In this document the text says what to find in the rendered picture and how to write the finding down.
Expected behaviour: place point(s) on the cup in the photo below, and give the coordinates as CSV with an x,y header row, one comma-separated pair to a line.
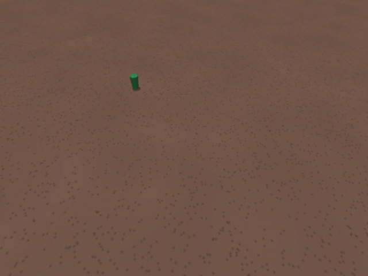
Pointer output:
x,y
134,81

